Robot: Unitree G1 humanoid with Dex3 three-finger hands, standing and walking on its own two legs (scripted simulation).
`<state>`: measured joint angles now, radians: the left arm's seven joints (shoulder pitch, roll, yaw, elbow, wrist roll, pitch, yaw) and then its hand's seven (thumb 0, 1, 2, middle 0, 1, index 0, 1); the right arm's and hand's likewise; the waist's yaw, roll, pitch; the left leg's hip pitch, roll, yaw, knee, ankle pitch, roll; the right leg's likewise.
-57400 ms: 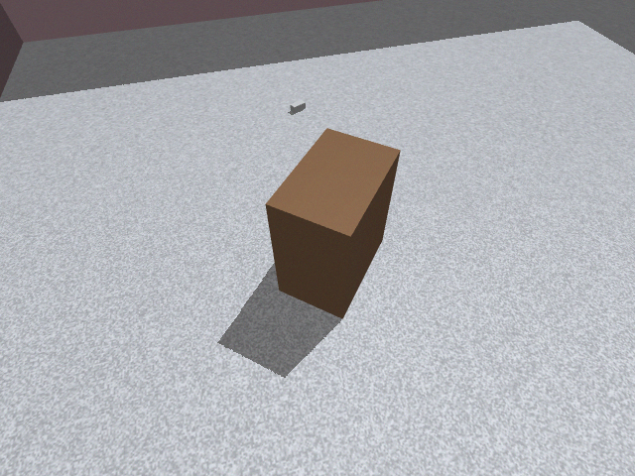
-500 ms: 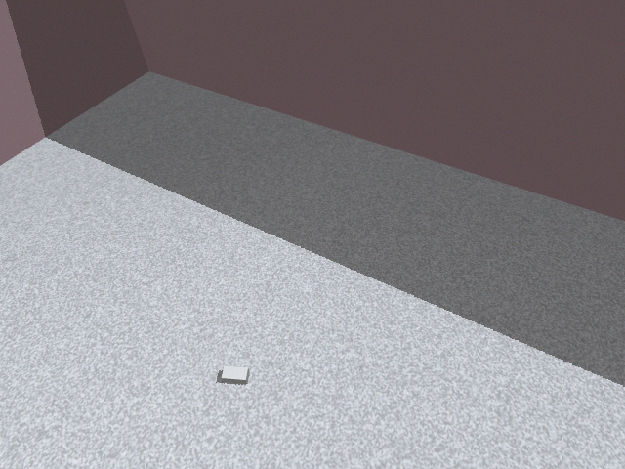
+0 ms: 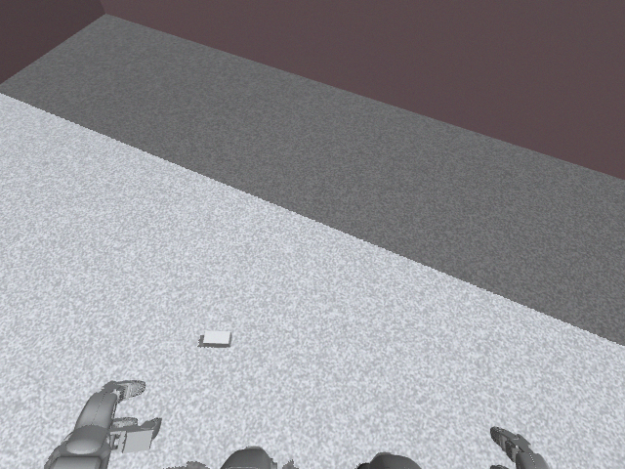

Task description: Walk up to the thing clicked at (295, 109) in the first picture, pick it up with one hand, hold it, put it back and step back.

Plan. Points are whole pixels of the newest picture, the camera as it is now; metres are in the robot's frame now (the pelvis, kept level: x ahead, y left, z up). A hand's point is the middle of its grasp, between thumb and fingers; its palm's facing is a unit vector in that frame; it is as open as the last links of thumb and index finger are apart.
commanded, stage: rise first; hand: left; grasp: from above
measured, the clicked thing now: (218, 339) +0.47 +0.31 -0.74
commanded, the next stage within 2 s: none
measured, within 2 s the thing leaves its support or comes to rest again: neither
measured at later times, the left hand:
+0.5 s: hand (137, 458) +0.14 +0.27 -0.20, palm faces -0.11 -0.89 -0.43, open 13.8 cm
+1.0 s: hand (143, 441) +0.16 +0.31 -0.31, palm faces -0.35 -0.72 -0.60, open 13.7 cm
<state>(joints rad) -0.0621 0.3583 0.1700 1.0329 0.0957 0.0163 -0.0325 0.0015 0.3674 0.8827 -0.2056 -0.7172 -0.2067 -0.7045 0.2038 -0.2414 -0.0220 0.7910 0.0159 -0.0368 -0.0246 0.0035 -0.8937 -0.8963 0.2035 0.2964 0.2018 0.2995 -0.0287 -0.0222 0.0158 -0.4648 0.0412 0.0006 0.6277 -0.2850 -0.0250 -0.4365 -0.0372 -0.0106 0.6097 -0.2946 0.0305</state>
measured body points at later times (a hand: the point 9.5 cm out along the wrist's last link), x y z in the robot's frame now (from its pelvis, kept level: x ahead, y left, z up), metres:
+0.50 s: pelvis +0.00 +0.01 -0.06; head +0.10 +0.02 +0.38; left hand +0.14 +0.32 -0.18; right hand +0.17 -0.24 -0.16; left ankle +0.02 +0.13 -0.73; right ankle +0.00 -0.14 -0.73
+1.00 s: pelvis -0.03 +0.00 -0.17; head +0.13 +0.02 +0.25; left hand +0.18 +0.35 -0.27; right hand +0.17 -0.25 -0.26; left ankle +0.02 +0.13 -0.73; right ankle +0.00 -0.14 -0.73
